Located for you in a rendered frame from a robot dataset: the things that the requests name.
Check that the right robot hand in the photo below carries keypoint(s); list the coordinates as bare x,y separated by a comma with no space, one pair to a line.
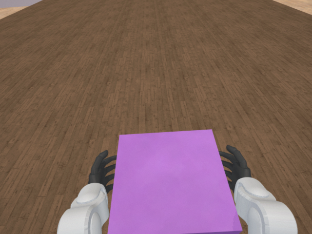
238,166

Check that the left robot forearm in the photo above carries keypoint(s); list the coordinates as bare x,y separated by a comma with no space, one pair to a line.
88,212

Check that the carton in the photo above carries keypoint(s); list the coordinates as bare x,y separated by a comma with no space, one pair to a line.
171,183

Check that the left robot hand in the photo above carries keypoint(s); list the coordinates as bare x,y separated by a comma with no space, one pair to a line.
98,170

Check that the right robot forearm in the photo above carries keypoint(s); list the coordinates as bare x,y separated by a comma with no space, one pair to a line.
260,210

